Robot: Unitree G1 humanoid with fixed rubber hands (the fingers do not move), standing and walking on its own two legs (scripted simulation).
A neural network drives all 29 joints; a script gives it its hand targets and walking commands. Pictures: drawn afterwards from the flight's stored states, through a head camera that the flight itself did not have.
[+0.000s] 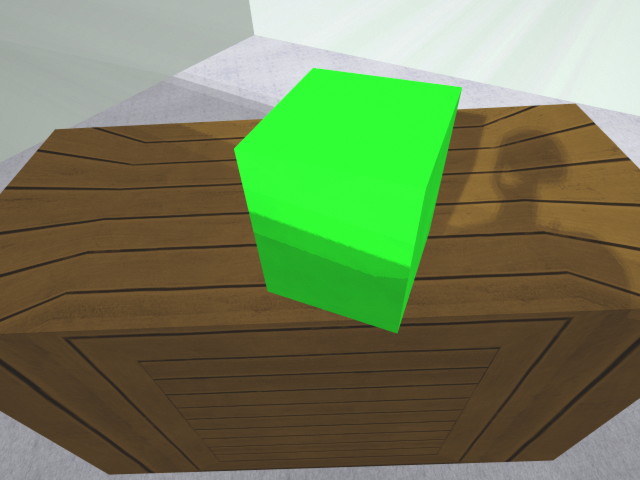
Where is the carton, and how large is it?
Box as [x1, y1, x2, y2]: [234, 68, 461, 332]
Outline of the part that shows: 312,68 234,148 267,290 375,326 397,332 429,230 461,87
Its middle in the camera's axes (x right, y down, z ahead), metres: +0.05 -0.06 +0.53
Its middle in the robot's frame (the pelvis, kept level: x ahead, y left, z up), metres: +0.46 -0.03 +0.12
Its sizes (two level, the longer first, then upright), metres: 0.210 0.200 0.250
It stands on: a pedestal, 0.77 m high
